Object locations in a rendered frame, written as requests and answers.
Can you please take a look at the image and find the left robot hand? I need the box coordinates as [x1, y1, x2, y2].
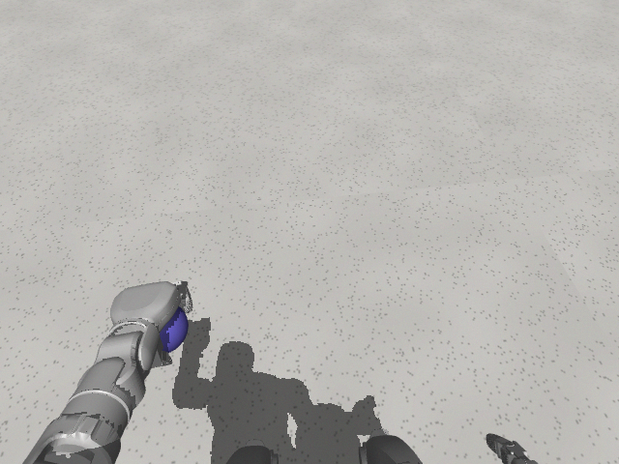
[110, 281, 192, 368]

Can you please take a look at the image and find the ball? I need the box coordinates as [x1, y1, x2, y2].
[160, 306, 189, 353]

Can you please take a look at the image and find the right robot hand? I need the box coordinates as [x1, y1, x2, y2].
[486, 433, 538, 464]

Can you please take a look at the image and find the left robot arm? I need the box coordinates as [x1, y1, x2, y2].
[22, 318, 160, 464]

